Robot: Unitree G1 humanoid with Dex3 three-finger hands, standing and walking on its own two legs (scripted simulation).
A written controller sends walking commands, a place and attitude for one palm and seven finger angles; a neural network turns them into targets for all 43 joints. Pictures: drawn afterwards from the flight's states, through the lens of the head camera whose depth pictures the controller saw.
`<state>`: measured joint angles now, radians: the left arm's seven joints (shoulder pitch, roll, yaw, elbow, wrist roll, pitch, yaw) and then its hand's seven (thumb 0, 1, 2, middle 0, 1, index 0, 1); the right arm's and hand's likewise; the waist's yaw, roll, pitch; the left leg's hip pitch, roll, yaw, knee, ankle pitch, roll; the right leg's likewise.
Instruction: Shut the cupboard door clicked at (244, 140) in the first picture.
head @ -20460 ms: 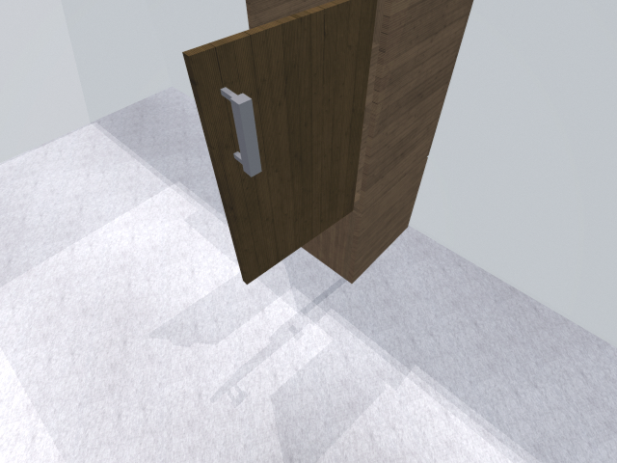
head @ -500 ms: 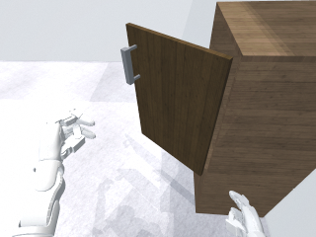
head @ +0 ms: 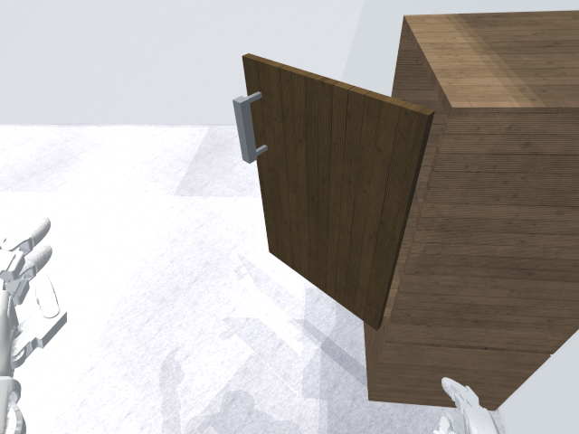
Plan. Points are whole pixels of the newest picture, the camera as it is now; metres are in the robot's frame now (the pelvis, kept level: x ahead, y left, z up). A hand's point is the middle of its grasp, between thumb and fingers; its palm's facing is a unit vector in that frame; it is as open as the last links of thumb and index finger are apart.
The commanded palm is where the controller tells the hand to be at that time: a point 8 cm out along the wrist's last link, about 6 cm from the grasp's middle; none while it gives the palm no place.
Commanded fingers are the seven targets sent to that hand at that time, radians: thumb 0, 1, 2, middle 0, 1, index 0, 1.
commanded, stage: draw the hand back to the body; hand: left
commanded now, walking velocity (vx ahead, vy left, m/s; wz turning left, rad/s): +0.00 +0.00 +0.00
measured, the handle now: (253, 127) +0.67 +0.17 +0.11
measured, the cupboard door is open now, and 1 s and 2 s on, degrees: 52 52 52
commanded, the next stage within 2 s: step back with the hand held close in 0.26 s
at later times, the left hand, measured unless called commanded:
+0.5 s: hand (66, 304) +0.19 +0.26 +0.17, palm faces +0.47 -0.78 -0.42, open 7.4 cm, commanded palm +0.13 +0.30 +0.17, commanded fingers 0.00 0.90 0.90 -0.20 -0.30 -0.20 -0.30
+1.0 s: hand (50, 345) +0.15 +0.26 +0.16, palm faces +0.41 -0.79 -0.46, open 7.4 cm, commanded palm +0.08 +0.31 +0.17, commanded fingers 0.00 0.90 0.90 -0.20 -0.30 -0.20 -0.30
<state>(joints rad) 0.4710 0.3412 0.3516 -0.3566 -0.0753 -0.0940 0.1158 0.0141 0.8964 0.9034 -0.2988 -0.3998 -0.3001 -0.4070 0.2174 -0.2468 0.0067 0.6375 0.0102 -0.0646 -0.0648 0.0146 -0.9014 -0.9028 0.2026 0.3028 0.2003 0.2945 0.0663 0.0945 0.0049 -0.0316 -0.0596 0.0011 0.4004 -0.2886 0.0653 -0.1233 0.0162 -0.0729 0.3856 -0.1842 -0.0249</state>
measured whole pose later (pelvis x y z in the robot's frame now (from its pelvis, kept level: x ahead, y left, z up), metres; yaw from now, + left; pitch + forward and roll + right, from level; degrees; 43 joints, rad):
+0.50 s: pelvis -0.01 +0.00 +0.00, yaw +0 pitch -2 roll -2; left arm 0.46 0.35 0.39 -0.37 -0.07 -0.15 0.12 0.01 0.89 0.90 -0.21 -0.30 -0.21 -0.30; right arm 0.22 -0.23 0.01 0.61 0.01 -0.05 -0.05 0.01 -0.90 -0.90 0.21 0.30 0.20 0.29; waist 0.03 0.09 -0.02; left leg -0.15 -0.04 -0.01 0.49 -0.31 0.06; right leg -0.21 0.03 -0.09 0.40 -0.17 -0.03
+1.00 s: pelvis -0.06 +0.01 -0.02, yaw +0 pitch +2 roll -1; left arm 0.53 0.41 0.42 -0.49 -0.05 -0.20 0.14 0.01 0.89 0.90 -0.21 -0.30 -0.21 -0.30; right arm 0.21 -0.22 -0.01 0.53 0.02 0.02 -0.05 0.01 -0.90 -0.90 0.21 0.30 0.20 0.29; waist -0.02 0.02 -0.03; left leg -0.38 -0.07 0.03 0.68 -0.34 0.06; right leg -0.43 0.01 -0.03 0.61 -0.21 -0.01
